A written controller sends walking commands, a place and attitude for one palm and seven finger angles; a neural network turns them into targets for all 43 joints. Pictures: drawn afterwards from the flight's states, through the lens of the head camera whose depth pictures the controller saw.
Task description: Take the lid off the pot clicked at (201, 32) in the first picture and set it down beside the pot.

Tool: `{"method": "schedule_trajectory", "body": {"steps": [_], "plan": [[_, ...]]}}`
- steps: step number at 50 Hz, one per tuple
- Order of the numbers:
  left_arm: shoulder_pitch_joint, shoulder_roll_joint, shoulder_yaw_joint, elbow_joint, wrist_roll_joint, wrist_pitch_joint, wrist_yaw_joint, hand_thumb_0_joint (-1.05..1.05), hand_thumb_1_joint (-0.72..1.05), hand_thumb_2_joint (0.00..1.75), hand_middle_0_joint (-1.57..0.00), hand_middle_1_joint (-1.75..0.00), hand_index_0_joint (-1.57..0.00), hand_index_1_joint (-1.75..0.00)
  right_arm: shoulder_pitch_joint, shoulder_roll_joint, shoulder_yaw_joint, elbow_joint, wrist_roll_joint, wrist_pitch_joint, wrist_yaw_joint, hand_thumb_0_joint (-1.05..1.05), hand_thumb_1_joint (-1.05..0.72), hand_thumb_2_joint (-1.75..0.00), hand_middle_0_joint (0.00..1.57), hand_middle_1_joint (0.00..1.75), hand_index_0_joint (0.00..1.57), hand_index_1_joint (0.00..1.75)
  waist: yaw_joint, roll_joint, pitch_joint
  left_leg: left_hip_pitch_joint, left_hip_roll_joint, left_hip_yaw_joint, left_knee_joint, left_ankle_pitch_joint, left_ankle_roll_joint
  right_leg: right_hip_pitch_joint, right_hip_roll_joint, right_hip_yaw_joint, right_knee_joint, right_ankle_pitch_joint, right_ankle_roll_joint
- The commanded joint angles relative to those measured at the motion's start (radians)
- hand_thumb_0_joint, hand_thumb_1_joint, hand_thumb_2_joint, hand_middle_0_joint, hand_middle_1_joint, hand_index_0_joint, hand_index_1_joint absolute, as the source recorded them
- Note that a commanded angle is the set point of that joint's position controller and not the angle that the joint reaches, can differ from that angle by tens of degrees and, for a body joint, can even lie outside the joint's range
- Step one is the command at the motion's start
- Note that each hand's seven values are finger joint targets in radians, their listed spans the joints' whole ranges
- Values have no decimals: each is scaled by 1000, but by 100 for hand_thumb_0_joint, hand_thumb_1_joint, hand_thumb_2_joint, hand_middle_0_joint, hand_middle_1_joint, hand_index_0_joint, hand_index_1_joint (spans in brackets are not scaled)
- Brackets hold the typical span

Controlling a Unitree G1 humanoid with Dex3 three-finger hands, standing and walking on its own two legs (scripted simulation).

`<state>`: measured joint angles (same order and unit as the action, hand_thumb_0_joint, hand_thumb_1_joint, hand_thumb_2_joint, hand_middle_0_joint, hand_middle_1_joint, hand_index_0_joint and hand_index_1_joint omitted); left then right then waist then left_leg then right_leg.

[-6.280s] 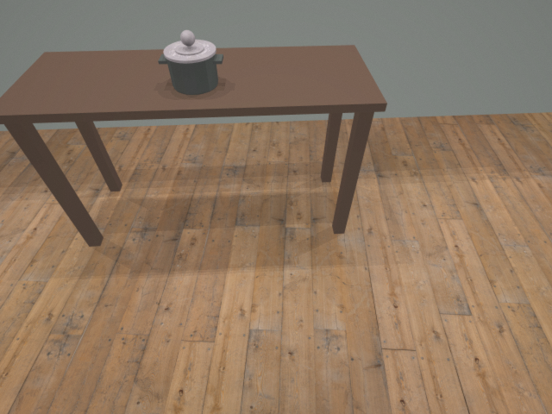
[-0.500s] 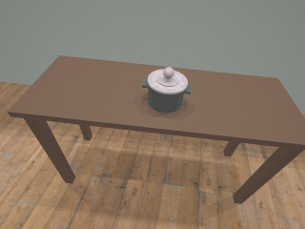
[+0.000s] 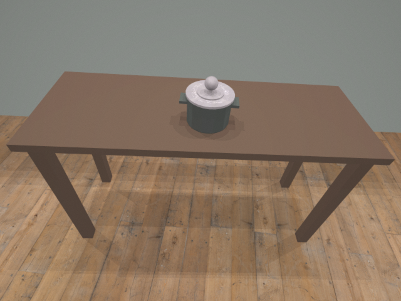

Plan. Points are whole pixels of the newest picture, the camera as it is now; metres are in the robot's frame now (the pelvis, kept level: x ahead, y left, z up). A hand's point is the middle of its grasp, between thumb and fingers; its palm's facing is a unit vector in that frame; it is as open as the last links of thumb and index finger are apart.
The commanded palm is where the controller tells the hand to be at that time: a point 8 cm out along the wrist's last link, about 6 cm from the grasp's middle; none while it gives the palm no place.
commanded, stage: look again from close up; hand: left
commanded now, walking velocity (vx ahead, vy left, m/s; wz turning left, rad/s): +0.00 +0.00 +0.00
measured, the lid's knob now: (211, 83) +0.73 -0.01 +0.08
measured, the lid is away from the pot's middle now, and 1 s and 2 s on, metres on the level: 0.00 0.00 0.00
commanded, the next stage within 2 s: shuffle to correct the standing spot in 1.36 s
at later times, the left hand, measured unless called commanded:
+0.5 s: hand out of the picture -0.08 +0.21 -0.19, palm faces +0.08 -0.99 -0.14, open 7.3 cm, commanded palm none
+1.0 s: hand out of the picture -0.15 +0.18 -0.18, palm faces +0.12 -0.98 -0.13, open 7.4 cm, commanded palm none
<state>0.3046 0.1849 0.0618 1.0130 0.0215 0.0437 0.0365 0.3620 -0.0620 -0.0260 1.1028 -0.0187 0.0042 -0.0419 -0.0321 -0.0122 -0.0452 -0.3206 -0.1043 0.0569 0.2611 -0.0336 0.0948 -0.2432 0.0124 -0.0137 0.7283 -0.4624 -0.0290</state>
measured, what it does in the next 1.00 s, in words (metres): walks backwards: right foot, then left foot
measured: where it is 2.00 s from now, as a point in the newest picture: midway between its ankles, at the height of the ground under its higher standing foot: outside the picture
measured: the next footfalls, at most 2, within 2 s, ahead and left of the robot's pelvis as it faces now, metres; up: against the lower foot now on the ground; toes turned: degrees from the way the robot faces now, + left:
right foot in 0.06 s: -0.03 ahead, -0.10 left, +0.00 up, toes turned +2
left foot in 0.28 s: +0.04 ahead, +0.12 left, +0.00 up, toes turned +0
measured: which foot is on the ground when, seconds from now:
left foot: down 0.00-0.08, up 0.10-0.26, down 0.28-1.00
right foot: up 0.00-0.04, down 0.06-1.00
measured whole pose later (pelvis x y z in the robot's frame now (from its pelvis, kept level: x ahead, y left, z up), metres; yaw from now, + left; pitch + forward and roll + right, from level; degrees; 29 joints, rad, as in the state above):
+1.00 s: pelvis -0.10 +0.03 +0.00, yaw +3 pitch -3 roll -1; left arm 0.39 0.12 0.01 1.10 0.02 0.00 0.02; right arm 0.32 -0.11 -0.02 1.11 -0.01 0.00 -0.03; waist 0.01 -0.01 0.01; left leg -0.32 -0.04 -0.03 0.44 -0.14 0.03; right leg -0.21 0.00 0.00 0.48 -0.24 0.01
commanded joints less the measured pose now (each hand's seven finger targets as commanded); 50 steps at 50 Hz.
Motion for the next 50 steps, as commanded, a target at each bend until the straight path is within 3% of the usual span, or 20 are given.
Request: {"method": "schedule_trajectory", "body": {"steps": [1, 2, 3, 4, 5, 6, 7, 9, 10, 11, 12, 13, 14, 15, 16, 18, 22, 25, 32, 50], "plan": [[266, 14, -4, 40, -12, 8, 4, 0, 90, 90, -20, -30, -20, -30, 86, -180, -46, -17, 3, 13, 2, 0, -90, -90, 20, 30, 20, 30, 56, 56, 79, 58, 198, -252, -196, -443, -151, 162, 49, -55, -405, 61, -22], [292, 30, -2, 48, -11, 8, 8, 0, 90, 90, -20, -30, -20, -30, 78, -173, -48, -13, 8, 21, 6, 0, -90, -90, 20, 30, 20, 30, 61, 4, 86, 8, 144, -186, -134, -421, -185, 229, 29, -39, -469, 115, -39], [282, 49, 0, 42, -1, 5, 17, 0, 90, 90, -20, -30, -20, -30, 80, -147, -46, -14, 14, 27, 7, 0, -90, -90, 20, 30, 20, 30, 49, -101, 113, -12, 72, -99, 51, -388, -193, 176, -73, 65, -528, 91, -83], [183, 82, 5, 7, 12, 1, 26, 0, 90, 90, -20, -30, -20, -30, 108, -108, -50, -18, 14, 37, 6, 0, -90, -90, 20, 30, 20, 30, 4, -267, 146, 56, -3, -32, 429, -360, -166, -51, -228, 205, -608, -32, -165], [-6, 104, -2, -71, 18, -9, 35, 0, 90, 90, -20, -30, -20, -30, 152, -132, -66, -25, 3, 48, 10, 0, -90, -90, 20, 30, 20, 30, -65, -250, 163, 68, 7, -69, 782, -396, -143, -220, -330, 239, -636, 16, -213], [-176, 95, -2, -124, 11, -32, 44, 0, 90, 90, -20, -30, -20, -30, 187, -159, -77, -24, 7, 56, 16, 0, -90, -90, 20, 30, 20, 30, -120, -250, 171, 22, 65, -132, 922, -408, -124, -305, -347, 250, -633, 5, -213], [-220, 92, -4, -143, 2, -51, 44, 0, 90, 90, -20, -30, -20, -30, 163, -175, -70, -27, 7, 56, 26, 0, -90, -90, 20, 30, 20, 30, -116, -160, 186, -1, 100, -149, 936, -358, -118, -299, -312, 222, -595, 72, -197], [-75, 82, -5, -118, 8, -76, 28, 0, 90, 90, -20, -30, -20, -30, 88, -125, -43, -74, 19, 10, 34, 0, -90, -90, 20, 30, 20, 30, -41, -47, 233, -105, 117, -90, 656, -391, -97, -96, -266, 179, -507, 205, -185], [-2, 91, -4, -89, 12, -74, 23, 0, 90, 90, -20, -30, -20, -30, 45, -100, -34, -80, 21, -4, 29, 0, -90, -90, 20, 30, 20, 30, 4, -42, 226, -96, 114, -63, 482, -416, -92, -25, -261, 183, -443, 283, -180], [24, 94, -2, -65, 13, -66, 16, 0, 90, 90, -20, -30, -20, -30, 35, -83, -29, -68, 20, -6, 25, 0, -90, -90, 20, 30, 20, 30, 14, -35, 271, -41, 119, -45, 304, -398, -90, -48, -253, 159, -394, 264, -153], [64, 87, -10, -39, 2, -58, 9, 0, 90, 90, -20, -30, -20, -30, 47, -65, -15, -54, 15, -13, 20, 0, -90, -90, 20, 30, 20, 30, 31, -7, 241, 74, 95, -27, 116, -291, -92, -64, -202, 136, -323, 244, -108], [86, 72, -17, -27, -8, -52, 2, 0, 90, 90, -20, -30, -20, -30, 50, -74, -4, -46, 18, -26, 15, 0, -90, -90, 20, 30, 20, 30, 42, 61, 230, 104, 94, -83, 49, -214, -86, -69, -131, 107, -259, 217, -63], [115, 50, -19, -26, -15, -47, -6, 0, 90, 90, -20, -30, -20, -30, 45, -119, -9, -54, 15, -36, 7, 0, -90, -90, 20, 30, 20, 30, 56, 163, 195, 112, 196, -239, 34, -187, -47, -106, -69, 66, -211, 134, -19], [127, 35, -20, -27, -18, -46, -10, 0, 90, 90, -20, -30, -20, -30, 45, -165, -14, -65, 9, -34, 0, 0, -90, -90, 20, 30, 20, 30, 62, 200, 159, 59, 282, -326, -13, -262, -7, -75, -50, 16, -195, 76, 5], [123, 20, -21, -44, -13, -44, -12, 0, 90, 90, -20, -30, -20, -30, 45, -202, -30, -85, 5, -26, -5, 0, -90, -90, 20, 30, 20, 30, 62, 124, 163, -42, 313, -375, -36, -371, 16, -23, -38, 8, -162, 57, 12], [96, 14, -28, -9, -6, -26, -9, 0, 90, 90, -20, -30, -20, -30, 6, -194, -26, -65, 7, -27, 1, 0, -90, -90, 20, 30, 20, 30, 63, 169, 169, -91, 284, -411, -133, -599, 9, 14, -39, 10, -135, 56, 6], [140, 4, -32, 14, -3, -35, -14, 0, 90, 90, -20, -30, -20, -30, -12, -188, -27, -64, 11, -21, 1, 0, -90, -90, 20, 30, 20, 30, 72, 68, 108, -37, 245, -335, -86, -554, -7, 56, -39, 29, -264, 129, 6], [136, 17, -30, 18, -5, -42, -12, 0, 90, 90, -20, -30, -20, -30, -15, -180, -29, -56, 11, -12, 7, 0, -90, -90, 20, 30, 20, 30, 57, 74, 119, -15, 204, -288, -58, -547, -38, 28, -46, 50, -337, 92, 6], [127, 26, -34, 29, -5, -58, -10, 0, 90, 90, -20, -30, -20, -30, 6, -155, -22, -35, 12, -9, 14, 0, -90, -90, 20, 30, 20, 30, 31, -32, 152, 54, 165, -221, 28, -394, -55, -72, -84, 109, -419, 29, -3], [163, 24, -31, 60, -5, -56, -10, 0, 90, 90, -20, -30, -20, -30, 16, -149, -14, -22, 7, -8, 13, 0, -90, -90, 20, 30, 20, 30, 40, 37, 172, -17, 159, -238, 28, -470, -60, -102, -72, 105, -392, -50, -4]]}}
